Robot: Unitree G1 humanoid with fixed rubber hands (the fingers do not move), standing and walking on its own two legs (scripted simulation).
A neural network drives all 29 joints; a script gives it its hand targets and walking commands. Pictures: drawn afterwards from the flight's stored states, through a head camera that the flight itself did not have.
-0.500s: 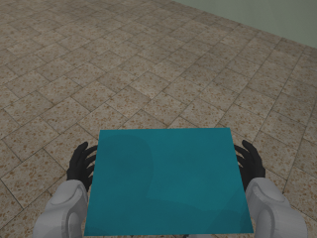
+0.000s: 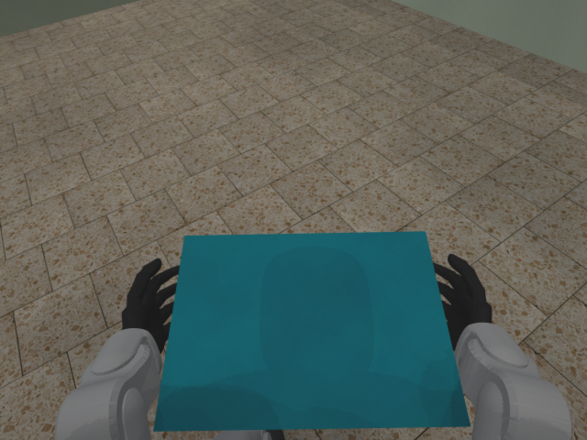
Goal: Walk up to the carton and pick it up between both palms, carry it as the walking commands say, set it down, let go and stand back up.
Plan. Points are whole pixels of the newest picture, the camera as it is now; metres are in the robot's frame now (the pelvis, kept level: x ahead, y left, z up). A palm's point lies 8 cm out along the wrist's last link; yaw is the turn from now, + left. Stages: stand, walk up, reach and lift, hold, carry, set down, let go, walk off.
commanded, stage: carry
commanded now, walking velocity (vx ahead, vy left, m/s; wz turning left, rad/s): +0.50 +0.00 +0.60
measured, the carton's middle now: (305, 344) +0.24 +0.00 +0.02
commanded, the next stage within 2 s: none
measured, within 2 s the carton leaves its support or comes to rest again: neither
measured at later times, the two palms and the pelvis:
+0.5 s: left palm (142, 169) +0.51 +0.27 +0.09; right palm (340, 117) +0.62 -0.06 +0.10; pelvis +0.35 +0.03 +0.00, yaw +18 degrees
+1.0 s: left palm (96, 100) +0.74 +0.45 +0.09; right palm (245, 57) +0.93 +0.15 +0.07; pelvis +0.64 +0.18 -0.02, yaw +33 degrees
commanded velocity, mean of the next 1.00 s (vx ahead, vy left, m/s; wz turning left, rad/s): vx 0.43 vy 0.00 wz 0.52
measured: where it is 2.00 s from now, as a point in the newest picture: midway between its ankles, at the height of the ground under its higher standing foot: (254, 275)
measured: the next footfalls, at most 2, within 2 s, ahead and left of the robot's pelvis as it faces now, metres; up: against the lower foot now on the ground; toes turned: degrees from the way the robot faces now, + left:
left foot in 0.06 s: +0.21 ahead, +0.07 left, +0.00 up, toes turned +12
right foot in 0.52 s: +0.55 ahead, -0.04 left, +0.00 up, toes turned +12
